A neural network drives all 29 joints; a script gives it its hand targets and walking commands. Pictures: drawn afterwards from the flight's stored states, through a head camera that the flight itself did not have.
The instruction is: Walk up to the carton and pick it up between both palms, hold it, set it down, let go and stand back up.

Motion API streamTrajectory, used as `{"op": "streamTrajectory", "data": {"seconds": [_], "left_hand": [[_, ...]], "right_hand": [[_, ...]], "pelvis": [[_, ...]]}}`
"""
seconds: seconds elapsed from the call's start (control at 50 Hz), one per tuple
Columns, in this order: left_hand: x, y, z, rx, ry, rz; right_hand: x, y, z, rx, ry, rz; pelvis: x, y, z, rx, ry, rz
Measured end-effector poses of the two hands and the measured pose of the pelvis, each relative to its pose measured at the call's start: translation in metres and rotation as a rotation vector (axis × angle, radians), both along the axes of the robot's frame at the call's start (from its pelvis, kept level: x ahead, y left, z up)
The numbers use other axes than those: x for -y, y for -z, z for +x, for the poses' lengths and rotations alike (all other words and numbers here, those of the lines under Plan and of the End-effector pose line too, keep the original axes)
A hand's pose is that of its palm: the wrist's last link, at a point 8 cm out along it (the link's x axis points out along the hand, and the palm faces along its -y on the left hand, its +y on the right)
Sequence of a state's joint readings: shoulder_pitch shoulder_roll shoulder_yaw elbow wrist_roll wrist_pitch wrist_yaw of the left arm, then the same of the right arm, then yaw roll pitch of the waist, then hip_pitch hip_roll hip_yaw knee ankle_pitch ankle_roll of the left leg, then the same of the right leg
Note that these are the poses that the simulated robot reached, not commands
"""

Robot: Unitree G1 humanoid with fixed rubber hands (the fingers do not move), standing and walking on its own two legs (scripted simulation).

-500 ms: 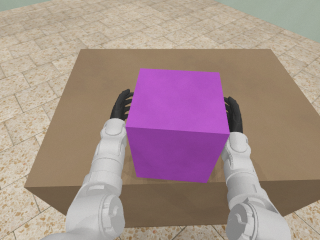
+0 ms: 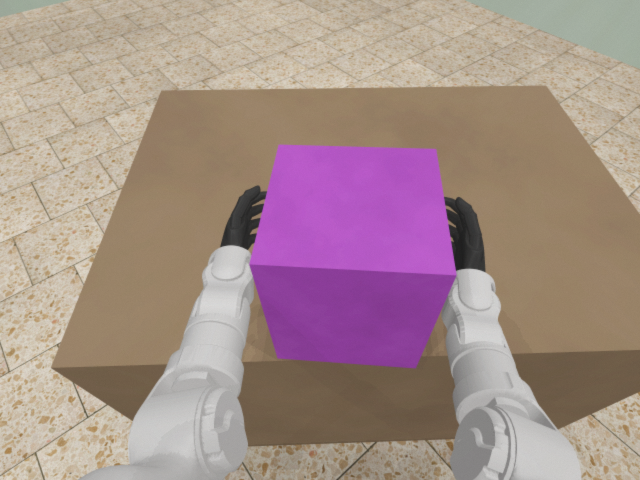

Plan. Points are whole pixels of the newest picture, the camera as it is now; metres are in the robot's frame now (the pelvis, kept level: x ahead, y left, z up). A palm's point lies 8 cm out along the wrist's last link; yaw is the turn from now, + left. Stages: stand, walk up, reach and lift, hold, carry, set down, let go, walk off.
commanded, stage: set down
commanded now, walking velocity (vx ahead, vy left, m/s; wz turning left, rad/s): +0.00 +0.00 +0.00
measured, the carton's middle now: (350, 262) +0.40 -0.03 +0.02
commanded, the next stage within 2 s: none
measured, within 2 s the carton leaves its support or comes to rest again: rests again in 0.46 s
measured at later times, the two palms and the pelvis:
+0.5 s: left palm (242, 247) +0.40 +0.12 +0.05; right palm (467, 266) +0.37 -0.18 +0.05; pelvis +0.00 +0.00 +0.00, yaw -1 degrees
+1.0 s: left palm (245, 246) +0.41 +0.11 +0.05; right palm (467, 271) +0.37 -0.18 +0.04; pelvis +0.00 +0.00 +0.00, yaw -1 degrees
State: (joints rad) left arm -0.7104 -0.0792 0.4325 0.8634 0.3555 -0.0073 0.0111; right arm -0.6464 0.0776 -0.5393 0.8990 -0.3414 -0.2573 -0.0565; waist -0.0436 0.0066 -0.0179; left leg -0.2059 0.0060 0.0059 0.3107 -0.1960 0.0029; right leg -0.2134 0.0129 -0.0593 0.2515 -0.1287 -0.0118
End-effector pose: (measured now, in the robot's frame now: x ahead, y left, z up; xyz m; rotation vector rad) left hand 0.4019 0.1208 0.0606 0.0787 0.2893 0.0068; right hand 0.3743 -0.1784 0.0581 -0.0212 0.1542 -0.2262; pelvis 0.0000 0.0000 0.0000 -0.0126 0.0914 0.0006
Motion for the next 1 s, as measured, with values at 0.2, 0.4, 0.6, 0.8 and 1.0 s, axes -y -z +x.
{"op": "streamTrajectory", "data": {"seconds": [0.2, 0.4, 0.6, 0.8, 1.0], "left_hand": [[0.003, 0.008, -0.004, -0.012, 0.006, -0.012], [0.004, 0.008, -0.002, -0.001, 0.008, -0.01], [0.004, 0.01, 0.002, 0.012, 0.009, -0.02], [0.007, 0.012, 0.005, 0.03, 0.019, -0.019], [0.007, 0.011, 0.005, 0.036, 0.021, -0.009]], "right_hand": [[0.003, 0.004, -0.007, -0.014, 0.007, -0.013], [0.004, 0.006, -0.006, -0.006, 0.009, -0.018], [0.004, 0.009, -0.003, -0.001, 0.009, -0.026], [0.006, 0.015, -0.006, -0.001, 0.021, -0.029], [0.006, 0.015, -0.006, 0.002, 0.021, -0.027]], "pelvis": [[0.001, -0.001, -0.006, 0.003, 0.006, 0.004], [0.001, -0.001, -0.005, -0.011, 0.01, 0.006], [0.001, -0.001, -0.001, -0.013, 0.01, 0.006], [0.001, -0.001, 0.001, -0.017, 0.013, 0.005], [0.0, 0.0, 0.0, -0.021, 0.016, 0.004]]}}
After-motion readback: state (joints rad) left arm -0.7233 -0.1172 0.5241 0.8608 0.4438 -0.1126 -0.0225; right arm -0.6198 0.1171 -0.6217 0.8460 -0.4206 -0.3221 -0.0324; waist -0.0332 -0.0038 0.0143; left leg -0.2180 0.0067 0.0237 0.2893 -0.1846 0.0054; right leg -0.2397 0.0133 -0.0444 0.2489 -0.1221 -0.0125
